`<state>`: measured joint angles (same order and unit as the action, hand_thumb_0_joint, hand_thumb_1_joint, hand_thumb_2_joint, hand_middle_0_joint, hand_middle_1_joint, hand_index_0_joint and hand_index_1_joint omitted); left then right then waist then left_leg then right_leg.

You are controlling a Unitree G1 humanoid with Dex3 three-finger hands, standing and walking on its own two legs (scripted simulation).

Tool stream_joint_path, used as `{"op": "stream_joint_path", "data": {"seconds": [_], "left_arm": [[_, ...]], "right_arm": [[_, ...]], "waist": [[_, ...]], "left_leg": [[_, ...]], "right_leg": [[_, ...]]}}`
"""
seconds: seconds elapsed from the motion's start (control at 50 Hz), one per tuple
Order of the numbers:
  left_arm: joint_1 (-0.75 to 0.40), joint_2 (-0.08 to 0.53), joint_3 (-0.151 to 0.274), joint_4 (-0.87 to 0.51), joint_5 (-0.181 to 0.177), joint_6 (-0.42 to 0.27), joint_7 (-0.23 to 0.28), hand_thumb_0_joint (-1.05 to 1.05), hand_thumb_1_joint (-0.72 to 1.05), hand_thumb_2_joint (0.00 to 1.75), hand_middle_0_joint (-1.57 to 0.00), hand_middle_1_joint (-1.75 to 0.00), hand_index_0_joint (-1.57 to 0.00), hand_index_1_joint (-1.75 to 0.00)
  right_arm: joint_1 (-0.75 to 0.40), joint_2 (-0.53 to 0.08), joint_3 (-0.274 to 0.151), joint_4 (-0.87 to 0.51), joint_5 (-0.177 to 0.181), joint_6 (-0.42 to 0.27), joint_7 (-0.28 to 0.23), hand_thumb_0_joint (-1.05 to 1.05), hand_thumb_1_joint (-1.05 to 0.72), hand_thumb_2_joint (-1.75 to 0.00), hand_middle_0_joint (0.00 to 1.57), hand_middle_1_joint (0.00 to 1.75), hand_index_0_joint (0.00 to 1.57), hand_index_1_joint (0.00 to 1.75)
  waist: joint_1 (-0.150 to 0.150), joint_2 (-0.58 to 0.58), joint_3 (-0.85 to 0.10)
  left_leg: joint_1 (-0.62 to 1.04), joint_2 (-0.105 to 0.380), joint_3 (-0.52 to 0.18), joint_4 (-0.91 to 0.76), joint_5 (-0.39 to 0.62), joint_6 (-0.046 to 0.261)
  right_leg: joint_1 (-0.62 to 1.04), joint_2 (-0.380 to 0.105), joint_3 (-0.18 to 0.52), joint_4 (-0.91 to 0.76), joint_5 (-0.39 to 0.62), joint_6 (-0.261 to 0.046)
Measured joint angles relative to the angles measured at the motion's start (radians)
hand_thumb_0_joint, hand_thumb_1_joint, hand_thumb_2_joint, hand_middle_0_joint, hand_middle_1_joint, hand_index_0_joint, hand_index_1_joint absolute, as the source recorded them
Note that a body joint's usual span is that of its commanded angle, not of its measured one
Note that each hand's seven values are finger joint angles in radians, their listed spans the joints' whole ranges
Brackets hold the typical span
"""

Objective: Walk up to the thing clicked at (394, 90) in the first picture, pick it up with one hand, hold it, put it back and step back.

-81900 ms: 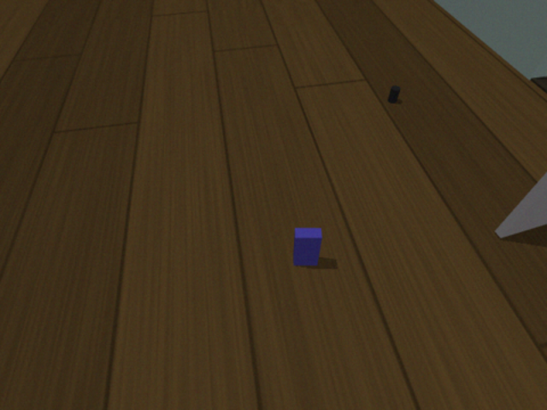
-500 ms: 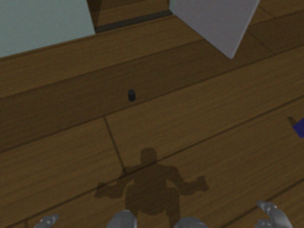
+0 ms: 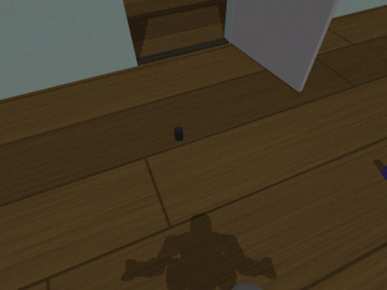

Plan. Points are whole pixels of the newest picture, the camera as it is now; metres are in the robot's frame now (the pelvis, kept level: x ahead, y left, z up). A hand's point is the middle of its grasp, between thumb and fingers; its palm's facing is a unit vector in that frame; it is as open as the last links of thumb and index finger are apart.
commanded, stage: step back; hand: left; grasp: from above
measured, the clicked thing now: (178, 133) +1.13 +0.15 -0.72
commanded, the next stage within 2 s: stand in 0.68 s
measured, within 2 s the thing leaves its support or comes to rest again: neither
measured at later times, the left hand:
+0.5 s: hand out of the picture +0.14 +0.27 -0.15, palm faces +0.04 -0.92 -0.39, open 7.4 cm
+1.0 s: hand (91, 280) +0.16 +0.27 -0.14, palm faces -0.01 -0.94 -0.33, open 7.4 cm
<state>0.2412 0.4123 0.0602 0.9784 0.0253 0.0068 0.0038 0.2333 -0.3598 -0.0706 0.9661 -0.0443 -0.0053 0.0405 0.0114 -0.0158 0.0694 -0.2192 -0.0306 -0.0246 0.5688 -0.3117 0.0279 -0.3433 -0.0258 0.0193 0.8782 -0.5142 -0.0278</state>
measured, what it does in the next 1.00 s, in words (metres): steps on the spot: right foot, then left foot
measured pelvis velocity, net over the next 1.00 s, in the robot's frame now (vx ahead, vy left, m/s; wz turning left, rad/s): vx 0.07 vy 0.02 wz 0.00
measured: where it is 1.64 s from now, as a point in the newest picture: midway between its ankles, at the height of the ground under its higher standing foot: outside the picture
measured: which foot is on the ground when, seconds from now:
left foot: down 0.00-0.18, up 0.20-0.44, down 0.46-1.00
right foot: up 0.00-0.14, down 0.16-1.00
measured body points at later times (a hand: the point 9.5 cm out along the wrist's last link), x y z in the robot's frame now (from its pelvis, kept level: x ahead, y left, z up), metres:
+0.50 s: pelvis +0.06 +0.00 -0.01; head +0.09 +0.00 +0.44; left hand +0.14 +0.32 -0.12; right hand +0.13 -0.31 -0.14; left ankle +0.08 +0.14 -0.73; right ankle +0.06 -0.12 -0.73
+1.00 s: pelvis +0.07 +0.02 +0.02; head +0.08 +0.02 +0.47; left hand +0.16 +0.31 -0.12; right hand +0.20 -0.28 -0.10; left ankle +0.07 +0.14 -0.73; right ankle +0.06 -0.12 -0.73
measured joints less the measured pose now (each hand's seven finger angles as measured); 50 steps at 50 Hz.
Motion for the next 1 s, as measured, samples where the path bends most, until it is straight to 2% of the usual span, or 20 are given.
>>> {"op": "stream_joint_path", "data": {"seconds": [0.06,0.12,0.16,0.18,0.2,0.24,0.3,0.36,0.42,0.44,0.48,0.52,0.58,0.62,0.66,0.82,1.0], "left_arm": [[0.001,0.008,0.001,0.002,-0.004,-0.015,-0.012,0.01,0.91,0.89,-0.20,-0.30,-0.20,-0.30],[-0.009,0.007,0.004,0.000,-0.006,-0.028,-0.019,0.01,0.91,0.89,-0.20,-0.30,-0.20,-0.30],[-0.016,0.001,0.005,-0.002,-0.007,-0.041,-0.016,0.01,0.91,0.89,-0.20,-0.30,-0.20,-0.30],[-0.021,-0.006,0.006,0.000,-0.006,-0.049,-0.011,0.01,0.91,0.89,-0.20,-0.30,-0.20,-0.30],[-0.028,-0.019,0.007,0.003,-0.001,-0.054,-0.006,0.01,0.91,0.89,-0.20,-0.30,-0.20,-0.30],[-0.036,-0.038,0.000,0.003,0.008,-0.054,-0.001,0.01,0.91,0.89,-0.20,-0.30,-0.20,-0.30],[-0.050,-0.058,-0.008,0.005,0.009,-0.049,0.000,0.01,0.91,0.89,-0.20,-0.30,-0.20,-0.30],[-0.064,-0.072,-0.014,0.003,0.005,-0.053,0.001,0.01,0.90,0.89,-0.20,-0.30,-0.21,-0.30],[-0.076,-0.068,-0.017,0.003,-0.002,-0.055,0.003,0.01,0.90,0.89,-0.20,-0.30,-0.21,-0.30],[-0.082,-0.064,-0.017,0.004,-0.005,-0.052,0.003,0.01,0.90,0.89,-0.20,-0.30,-0.21,-0.30],[-0.096,-0.051,-0.018,0.007,-0.013,-0.042,0.006,0.01,0.90,0.89,-0.20,-0.30,-0.21,-0.30],[-0.110,-0.039,-0.018,0.011,-0.023,-0.027,0.012,0.01,0.90,0.89,-0.20,-0.30,-0.21,-0.30],[-0.124,-0.028,-0.024,0.025,-0.032,-0.018,0.014,0.01,0.91,0.89,-0.20,-0.30,-0.20,-0.30],[-0.132,-0.022,-0.024,0.037,-0.029,-0.023,0.014,0.01,0.91,0.89,-0.20,-0.30,-0.20,-0.30],[-0.135,-0.021,-0.027,0.046,-0.030,-0.029,0.012,0.01,0.91,0.89,-0.20,-0.30,-0.20,-0.30],[-0.153,-0.043,-0.059,0.105,-0.030,-0.020,0.001,0.01,0.91,0.89,-0.20,-0.30,-0.20,-0.30],[-0.167,-0.061,-0.070,0.138,-0.024,-0.021,-0.004,0.01,0.91,0.89,-0.20,-0.30,-0.20,-0.30]], "right_arm": [[0.013,0.004,0.003,-0.001,-0.001,-0.005,-0.002,0.01,-0.90,-0.89,0.20,0.30,0.21,0.30],[0.020,-0.004,0.001,-0.001,-0.001,-0.005,-0.005,0.01,-0.90,-0.89,0.20,0.30,0.21,0.30],[0.019,-0.017,0.002,0.001,0.005,0.006,-0.010,0.01,-0.90,-0.89,0.20,0.30,0.21,0.30],[0.015,-0.024,0.003,0.004,0.010,0.013,-0.015,0.01,-0.90,-0.89,0.20,0.30,0.21,0.30],[0.010,-0.031,0.003,0.008,0.015,0.021,-0.021,0.01,-0.90,-0.89,0.20,0.30,0.21,0.30],[0.003,-0.033,0.003,0.016,0.017,0.033,-0.033,0.01,-0.90,-0.89,0.20,0.30,0.21,0.30],[-0.004,-0.032,0.007,0.027,0.020,0.031,-0.034,0.01,-0.90,-0.89,0.20,0.30,0.20,0.30],[-0.010,-0.037,0.009,0.034,0.020,0.025,-0.033,0.01,-0.90,-0.89,0.20,0.30,0.20,0.30],[-0.025,-0.036,0.014,0.042,0.018,0.020,-0.034,0.01,-0.90,-0.89,0.20,0.30,0.20,0.30],[-0.030,-0.034,0.015,0.044,0.018,0.016,-0.034,0.01,-0.90,-0.89,0.20,0.30,0.20,0.30],[-0.045,-0.023,0.014,0.052,0.016,0.005,-0.038,0.01,-0.90,-0.89,0.20,0.30,0.20,0.30],[-0.064,-0.005,0.017,0.059,0.014,0.000,-0.041,0.01,-0.90,-0.89,0.20,0.30,0.20,0.30],[-0.089,0.010,0.031,0.068,0.019,0.004,-0.038,0.01,-0.90,-0.89,0.20,0.30,0.20,0.30],[-0.115,0.019,0.039,0.077,0.022,0.010,-0.038,0.01,-0.90,-0.89,0.20,0.30,0.21,0.30],[-0.140,0.025,0.044,0.080,0.026,0.011,-0.040,0.01,-0.90,-0.89,0.20,0.30,0.21,0.30],[-0.196,0.025,0.057,0.105,0.039,-0.013,-0.035,0.01,-0.90,-0.89,0.20,0.30,0.21,0.30],[-0.210,0.020,0.056,0.136,0.040,-0.011,-0.033,0.01,-0.90,-0.89,0.20,0.30,0.21,0.30]], "waist": [[-0.010,-0.007,-0.005],[-0.020,-0.005,0.001],[-0.018,0.004,0.005],[-0.016,0.020,0.011],[-0.016,0.043,0.016],[-0.010,0.062,0.012],[0.004,0.060,0.009],[0.012,0.066,0.010],[0.013,0.059,0.019],[0.010,0.054,0.023],[0.007,0.029,0.038],[0.014,-0.003,0.048],[0.011,0.001,0.035],[0.013,0.004,0.033],[0.011,0.008,0.029],[0.009,0.009,0.009],[0.003,0.002,0.006]], "left_leg": [[0.026,0.015,0.002,-0.042,0.016,-0.003],[0.035,0.025,-0.001,-0.038,0.008,-0.021],[0.024,0.035,-0.001,0.007,-0.023,-0.038],[0.013,0.048,-0.006,0.049,-0.049,-0.043],[-0.004,0.055,-0.031,0.101,-0.082,-0.033],[-0.053,0.030,-0.073,0.210,-0.168,-0.025],[-0.105,0.007,-0.061,0.303,-0.203,-0.024],[-0.131,0.015,-0.063,0.309,-0.176,-0.027],[-0.112,0.042,-0.043,0.205,-0.145,-0.031],[-0.095,0.050,-0.029,0.145,-0.119,-0.031],[-0.058,0.042,-0.006,0.049,0.023,-0.042],[-0.043,0.025,0.019,0.042,0.021,-0.045],[-0.052,0.040,0.014,0.058,-0.006,-0.041],[-0.050,0.053,0.015,0.060,-0.013,-0.043],[-0.045,0.059,0.015,0.052,-0.012,-0.044],[0.034,0.048,0.027,-0.070,0.039,-0.037],[0.092,0.048,0.029,-0.182,0.104,-0.042]], "right_leg": [[-0.028,0.006,-0.018,-0.003,0.024,0.000],[-0.012,0.005,-0.030,-0.110,0.065,0.006],[0.033,0.011,-0.035,-0.243,0.154,0.008],[0.047,0.023,-0.041,-0.275,0.249,0.008],[0.051,0.038,-0.055,-0.269,0.266,0.006],[0.050,0.046,-0.067,-0.250,0.238,-0.002],[0.064,0.030,-0.064,-0.257,0.220,-0.008],[0.076,0.018,-0.068,-0.270,0.214,0.004],[0.080,0.002,-0.068,-0.257,0.195,0.017],[0.079,-0.005,-0.069,-0.245,0.185,0.022],[0.074,-0.029,-0.061,-0.205,0.157,0.037],[0.063,-0.046,-0.034,-0.171,0.155,0.036],[0.084,-0.016,-0.020,-0.225,0.154,0.018],[0.100,-0.004,-0.018,-0.260,0.174,0.044],[0.111,0.002,-0.018,-0.283,0.185,0.053],[0.184,-0.009,-0.010,-0.400,0.235,0.063],[0.236,-0.010,-0.010,-0.499,0.293,0.061]]}}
